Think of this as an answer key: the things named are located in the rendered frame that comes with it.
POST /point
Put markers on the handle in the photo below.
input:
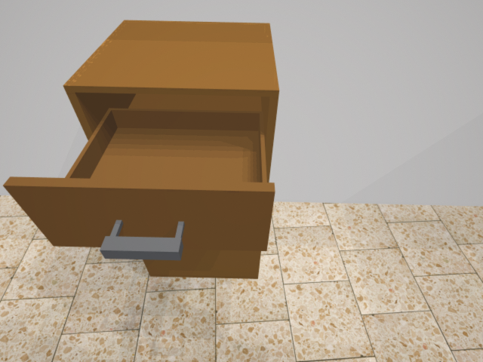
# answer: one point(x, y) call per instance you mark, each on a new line
point(116, 247)

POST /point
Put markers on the cabinet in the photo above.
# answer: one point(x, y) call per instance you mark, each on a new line
point(150, 64)

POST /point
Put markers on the drawer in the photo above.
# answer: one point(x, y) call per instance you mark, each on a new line
point(153, 168)

